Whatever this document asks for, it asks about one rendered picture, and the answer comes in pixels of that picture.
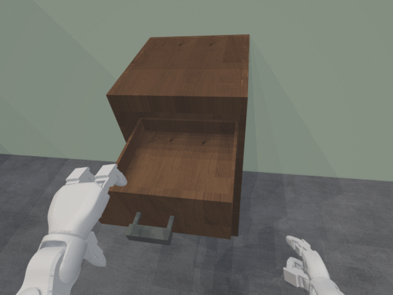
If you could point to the drawer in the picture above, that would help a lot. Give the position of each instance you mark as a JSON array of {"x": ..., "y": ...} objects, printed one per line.
[{"x": 177, "y": 167}]

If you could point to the robot left hand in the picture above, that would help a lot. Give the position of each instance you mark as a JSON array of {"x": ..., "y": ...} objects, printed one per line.
[{"x": 77, "y": 206}]

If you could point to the robot left forearm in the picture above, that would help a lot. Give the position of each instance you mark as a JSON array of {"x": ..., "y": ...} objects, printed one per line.
[{"x": 56, "y": 266}]

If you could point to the handle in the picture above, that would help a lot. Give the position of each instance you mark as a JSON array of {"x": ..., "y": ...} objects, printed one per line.
[{"x": 150, "y": 234}]

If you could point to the robot right hand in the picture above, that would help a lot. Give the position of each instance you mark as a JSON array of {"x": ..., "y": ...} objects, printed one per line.
[{"x": 299, "y": 273}]

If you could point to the robot right forearm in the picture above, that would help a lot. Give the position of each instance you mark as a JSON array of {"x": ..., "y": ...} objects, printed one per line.
[{"x": 323, "y": 286}]

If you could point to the cabinet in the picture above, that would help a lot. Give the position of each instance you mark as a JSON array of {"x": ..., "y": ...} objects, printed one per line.
[{"x": 188, "y": 77}]

